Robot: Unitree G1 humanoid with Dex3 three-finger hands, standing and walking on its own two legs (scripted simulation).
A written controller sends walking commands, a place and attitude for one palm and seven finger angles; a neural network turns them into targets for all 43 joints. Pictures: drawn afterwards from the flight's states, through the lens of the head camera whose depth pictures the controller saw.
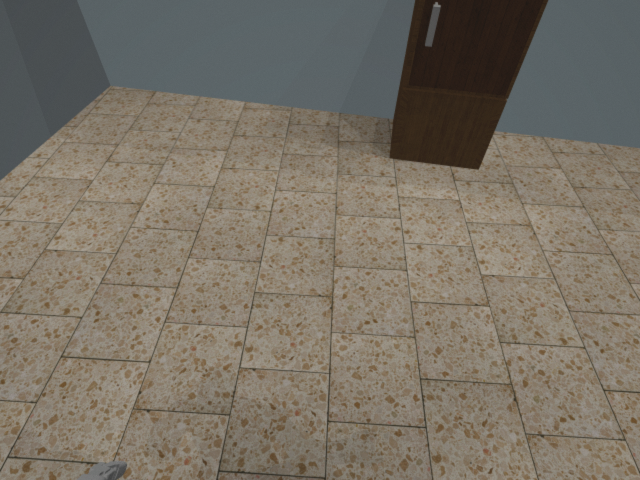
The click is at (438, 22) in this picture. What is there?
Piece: cupboard door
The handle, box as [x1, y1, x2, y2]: [425, 2, 440, 46]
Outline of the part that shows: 437,2 433,4 425,41 425,45 431,46 440,5 438,5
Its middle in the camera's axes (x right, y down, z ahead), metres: +0.44 -0.85 +1.53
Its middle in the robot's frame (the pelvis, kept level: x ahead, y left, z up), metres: +1.73 -0.35 -0.08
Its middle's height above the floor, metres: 0.69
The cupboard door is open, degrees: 0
